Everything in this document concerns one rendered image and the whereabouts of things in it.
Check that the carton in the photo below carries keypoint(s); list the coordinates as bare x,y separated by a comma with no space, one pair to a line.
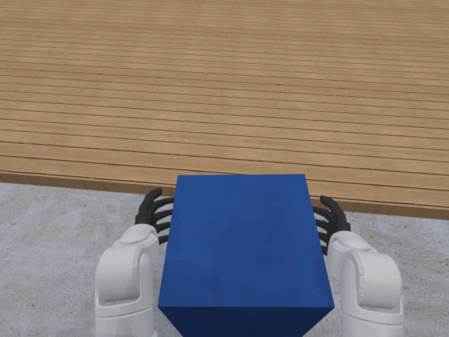
244,258

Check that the right robot forearm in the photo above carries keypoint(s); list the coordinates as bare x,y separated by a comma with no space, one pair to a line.
371,290

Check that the robot left hand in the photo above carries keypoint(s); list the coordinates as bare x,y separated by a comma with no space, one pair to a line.
147,213

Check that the left robot forearm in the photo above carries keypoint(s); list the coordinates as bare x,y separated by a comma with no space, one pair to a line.
124,284

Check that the robot right hand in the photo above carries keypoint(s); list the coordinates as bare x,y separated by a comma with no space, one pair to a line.
337,220

